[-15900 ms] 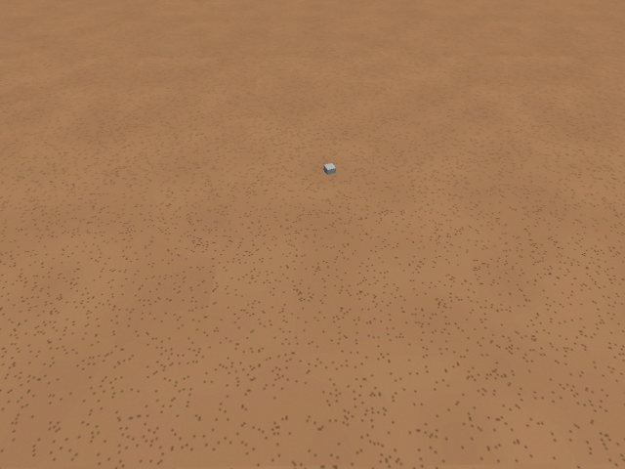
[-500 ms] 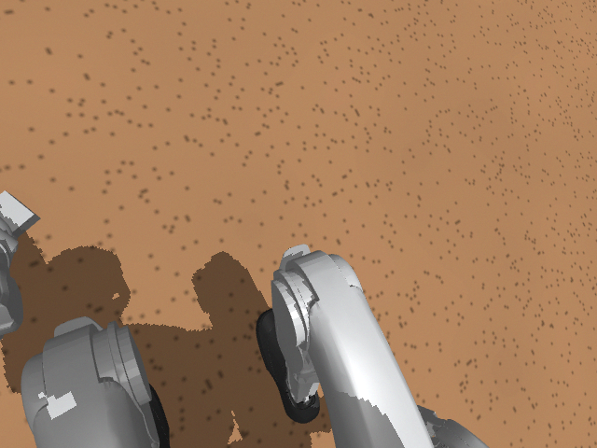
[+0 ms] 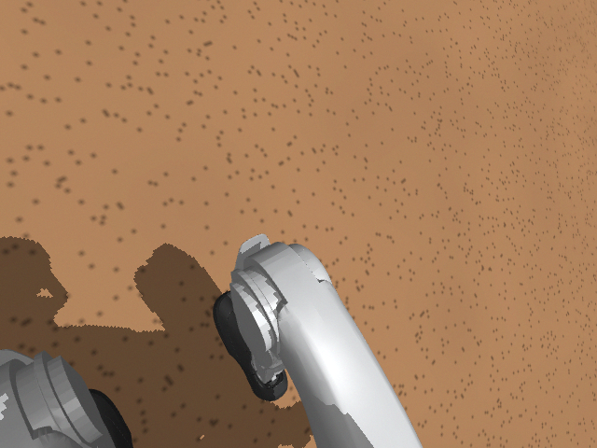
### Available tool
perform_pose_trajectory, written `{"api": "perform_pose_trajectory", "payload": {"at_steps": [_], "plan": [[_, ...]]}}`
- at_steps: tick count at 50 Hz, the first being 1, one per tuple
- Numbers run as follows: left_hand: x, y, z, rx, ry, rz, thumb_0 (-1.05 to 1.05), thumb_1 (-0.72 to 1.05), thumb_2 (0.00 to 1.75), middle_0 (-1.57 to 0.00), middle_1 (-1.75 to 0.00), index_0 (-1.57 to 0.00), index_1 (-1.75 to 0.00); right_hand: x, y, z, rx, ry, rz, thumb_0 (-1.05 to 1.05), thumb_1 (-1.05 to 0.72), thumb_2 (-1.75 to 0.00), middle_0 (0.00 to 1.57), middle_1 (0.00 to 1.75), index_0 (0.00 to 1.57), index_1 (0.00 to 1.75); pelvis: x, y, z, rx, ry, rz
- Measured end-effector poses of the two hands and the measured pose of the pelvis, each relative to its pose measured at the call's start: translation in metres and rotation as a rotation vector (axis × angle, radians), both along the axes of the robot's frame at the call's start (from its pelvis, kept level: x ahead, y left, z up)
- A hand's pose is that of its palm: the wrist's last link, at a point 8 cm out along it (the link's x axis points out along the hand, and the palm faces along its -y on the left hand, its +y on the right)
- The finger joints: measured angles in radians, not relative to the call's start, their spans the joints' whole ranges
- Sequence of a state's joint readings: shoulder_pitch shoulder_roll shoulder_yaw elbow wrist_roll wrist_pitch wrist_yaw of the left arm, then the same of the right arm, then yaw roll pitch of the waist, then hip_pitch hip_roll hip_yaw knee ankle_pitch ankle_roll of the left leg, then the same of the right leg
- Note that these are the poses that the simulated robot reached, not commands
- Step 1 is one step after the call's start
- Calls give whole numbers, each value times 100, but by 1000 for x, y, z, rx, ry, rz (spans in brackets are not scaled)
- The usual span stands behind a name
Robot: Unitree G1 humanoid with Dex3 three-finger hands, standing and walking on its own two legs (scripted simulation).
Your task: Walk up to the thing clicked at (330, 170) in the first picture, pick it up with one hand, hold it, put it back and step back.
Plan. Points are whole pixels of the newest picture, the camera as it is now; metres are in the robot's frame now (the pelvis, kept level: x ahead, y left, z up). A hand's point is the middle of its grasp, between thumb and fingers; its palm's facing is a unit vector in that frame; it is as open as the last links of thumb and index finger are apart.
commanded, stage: rest palm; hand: left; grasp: from above
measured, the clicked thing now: out of the picture +0.47 +0.29 -0.30
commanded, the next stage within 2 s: close in 0.54 s
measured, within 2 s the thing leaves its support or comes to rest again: neither
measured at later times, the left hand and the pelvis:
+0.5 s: hand out of the picture +0.48 +0.27 -0.26, palm faces -0.29 -0.32 -0.90, open 14.1 cm; pelvis -0.01 +0.00 +0.01, yaw -1 degrees
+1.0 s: hand out of the picture +0.48 +0.27 -0.26, palm faces -0.33 -0.31 -0.89, open 12.8 cm; pelvis -0.01 +0.00 +0.01, yaw -2 degrees
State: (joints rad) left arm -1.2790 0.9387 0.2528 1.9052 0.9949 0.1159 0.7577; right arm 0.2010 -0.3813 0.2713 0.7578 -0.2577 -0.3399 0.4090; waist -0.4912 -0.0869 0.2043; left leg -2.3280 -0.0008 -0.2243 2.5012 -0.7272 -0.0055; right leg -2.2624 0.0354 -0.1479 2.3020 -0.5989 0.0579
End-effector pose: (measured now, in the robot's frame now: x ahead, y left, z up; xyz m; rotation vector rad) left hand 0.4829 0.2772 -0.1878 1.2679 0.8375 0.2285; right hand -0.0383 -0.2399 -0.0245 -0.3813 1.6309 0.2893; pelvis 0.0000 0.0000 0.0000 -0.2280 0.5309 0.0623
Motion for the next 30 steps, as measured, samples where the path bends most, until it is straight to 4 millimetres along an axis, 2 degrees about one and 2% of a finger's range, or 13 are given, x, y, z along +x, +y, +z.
{"api": "perform_pose_trajectory", "payload": {"at_steps": [12,21,30], "plan": [[-8,4,-7,2,29,2,0,-53,97,-11,-104,-11,-104,10,7,-2,31,-34,52,1,-92,-91,20,30,19,30,-4,0,2,-6,-16,0],[-4,-3,-13,2,11,-6,0,-54,98,-12,-103,-11,-103,17,5,4,15,-47,83,1,-92,-91,19,30,19,30,-5,1,5,-17,-22,-3],[1,-6,-14,5,9,17,0,-55,99,-12,-102,-10,-103,15,7,12,9,-36,85,1,-92,-91,19,30,19,30,-5,2,8,-27,-22,-5]]}}
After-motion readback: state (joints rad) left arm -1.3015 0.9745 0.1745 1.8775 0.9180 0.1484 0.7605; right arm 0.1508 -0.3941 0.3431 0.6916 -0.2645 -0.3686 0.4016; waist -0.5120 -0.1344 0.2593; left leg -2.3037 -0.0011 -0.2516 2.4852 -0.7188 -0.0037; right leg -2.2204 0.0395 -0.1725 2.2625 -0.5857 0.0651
